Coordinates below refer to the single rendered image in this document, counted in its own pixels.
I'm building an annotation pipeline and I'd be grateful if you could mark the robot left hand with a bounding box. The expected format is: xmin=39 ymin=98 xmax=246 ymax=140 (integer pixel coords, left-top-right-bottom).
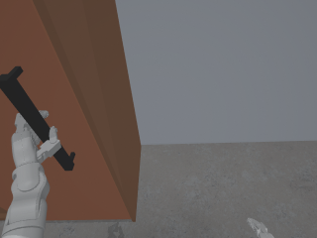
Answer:
xmin=11 ymin=110 xmax=61 ymax=168

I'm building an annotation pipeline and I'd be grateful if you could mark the robot right hand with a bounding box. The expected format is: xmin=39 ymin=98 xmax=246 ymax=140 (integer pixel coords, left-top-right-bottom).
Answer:
xmin=247 ymin=217 xmax=274 ymax=238

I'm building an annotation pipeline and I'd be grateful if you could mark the handle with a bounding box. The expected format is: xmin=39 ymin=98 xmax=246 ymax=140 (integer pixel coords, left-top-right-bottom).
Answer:
xmin=0 ymin=65 xmax=75 ymax=171

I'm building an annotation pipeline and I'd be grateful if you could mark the robot left forearm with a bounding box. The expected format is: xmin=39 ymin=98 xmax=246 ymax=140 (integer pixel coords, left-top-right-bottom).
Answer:
xmin=1 ymin=163 xmax=51 ymax=238

